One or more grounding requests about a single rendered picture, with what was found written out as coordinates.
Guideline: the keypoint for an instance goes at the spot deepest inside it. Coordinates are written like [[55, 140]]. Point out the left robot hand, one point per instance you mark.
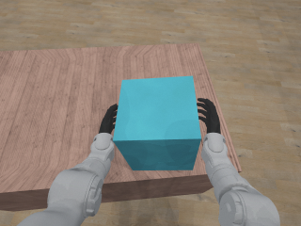
[[107, 125]]

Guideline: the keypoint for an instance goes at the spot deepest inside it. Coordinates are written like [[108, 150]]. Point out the carton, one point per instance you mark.
[[157, 125]]

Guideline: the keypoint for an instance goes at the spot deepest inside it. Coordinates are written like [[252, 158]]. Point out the robot left upper arm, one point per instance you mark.
[[75, 196]]

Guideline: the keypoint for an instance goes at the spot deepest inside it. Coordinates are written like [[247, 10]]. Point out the robot right upper arm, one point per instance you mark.
[[239, 208]]

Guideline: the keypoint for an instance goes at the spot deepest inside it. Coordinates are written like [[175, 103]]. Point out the right robot hand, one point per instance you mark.
[[212, 121]]

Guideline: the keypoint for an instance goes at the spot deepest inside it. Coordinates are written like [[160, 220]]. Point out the left robot forearm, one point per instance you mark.
[[99, 159]]

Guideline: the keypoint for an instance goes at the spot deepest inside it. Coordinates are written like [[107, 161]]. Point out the right robot forearm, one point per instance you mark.
[[223, 176]]

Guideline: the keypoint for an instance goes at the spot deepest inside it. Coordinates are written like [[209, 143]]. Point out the pedestal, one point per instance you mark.
[[52, 104]]

